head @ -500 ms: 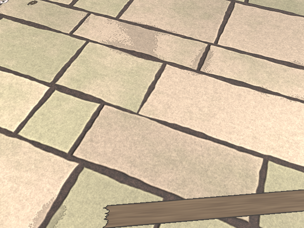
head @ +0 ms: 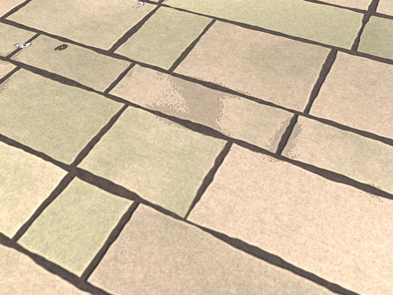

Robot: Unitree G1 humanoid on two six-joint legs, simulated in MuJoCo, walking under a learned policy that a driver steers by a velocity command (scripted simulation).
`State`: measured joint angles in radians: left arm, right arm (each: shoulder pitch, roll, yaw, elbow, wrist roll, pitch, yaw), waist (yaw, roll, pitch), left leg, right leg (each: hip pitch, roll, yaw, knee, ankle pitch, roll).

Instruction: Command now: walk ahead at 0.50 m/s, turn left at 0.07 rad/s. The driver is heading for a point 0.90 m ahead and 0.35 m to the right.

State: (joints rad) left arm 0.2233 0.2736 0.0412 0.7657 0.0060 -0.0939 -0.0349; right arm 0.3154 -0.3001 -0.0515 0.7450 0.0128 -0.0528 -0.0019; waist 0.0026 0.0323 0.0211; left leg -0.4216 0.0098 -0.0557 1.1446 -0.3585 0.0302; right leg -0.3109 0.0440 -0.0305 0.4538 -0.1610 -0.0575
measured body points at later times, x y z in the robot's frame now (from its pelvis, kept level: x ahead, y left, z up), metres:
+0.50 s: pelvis +0.27 +0.05 +0.00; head +0.30 +0.06 +0.44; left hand +0.32 +0.33 -0.14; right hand +0.43 -0.22 -0.09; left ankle +0.34 +0.15 -0.74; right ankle +0.15 -0.08 -0.65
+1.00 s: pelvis +0.52 -0.05 -0.01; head +0.55 -0.07 +0.43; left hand +0.77 +0.14 -0.11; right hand +0.49 -0.35 -0.14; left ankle +0.43 +0.15 -0.64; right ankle +0.56 -0.14 -0.74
